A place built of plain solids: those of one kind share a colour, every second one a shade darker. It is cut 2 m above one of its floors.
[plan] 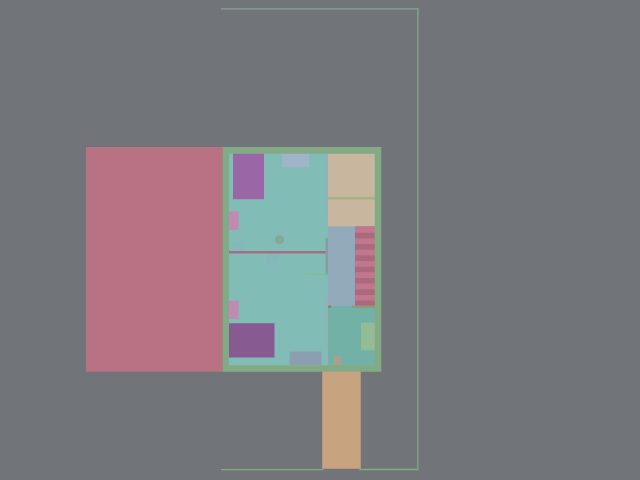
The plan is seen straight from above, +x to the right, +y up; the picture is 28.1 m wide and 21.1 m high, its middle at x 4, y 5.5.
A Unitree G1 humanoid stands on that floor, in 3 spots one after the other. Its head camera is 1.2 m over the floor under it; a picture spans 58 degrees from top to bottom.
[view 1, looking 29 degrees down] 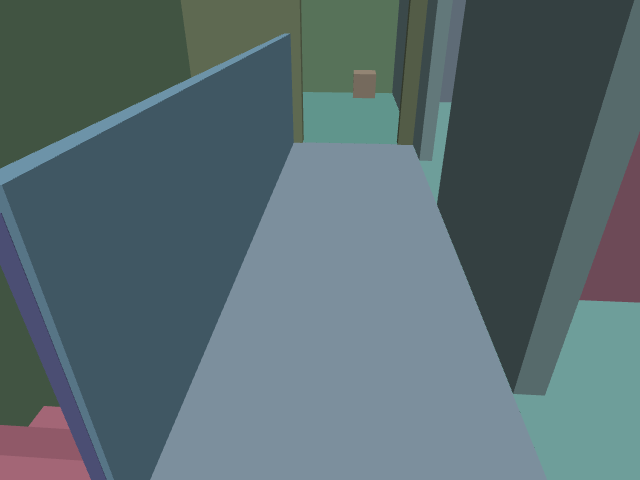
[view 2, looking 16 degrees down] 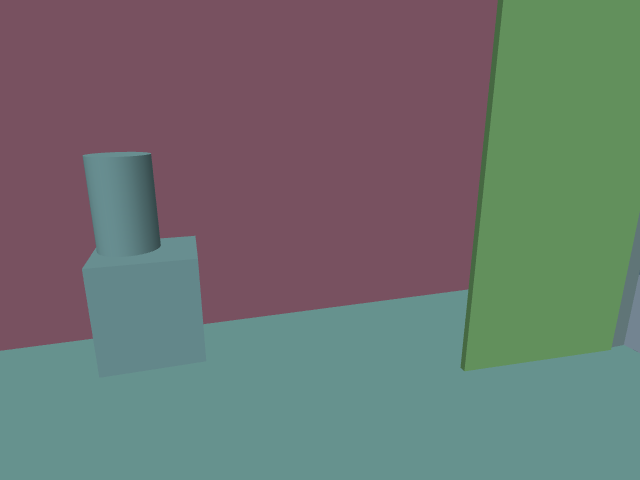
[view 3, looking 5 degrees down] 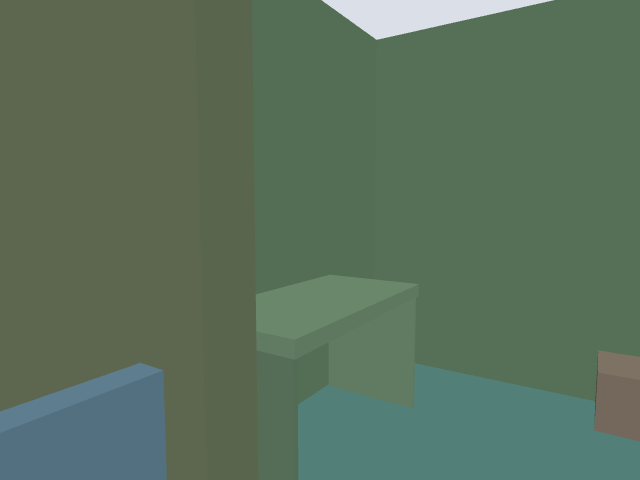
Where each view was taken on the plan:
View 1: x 4.95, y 6.69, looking -86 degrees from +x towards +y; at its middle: upper_floor_landing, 2.48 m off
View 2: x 2.15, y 2.45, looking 73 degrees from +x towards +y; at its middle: bedrooms_wall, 2.67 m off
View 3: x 4.95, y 3.02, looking -57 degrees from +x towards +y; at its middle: wall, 2.69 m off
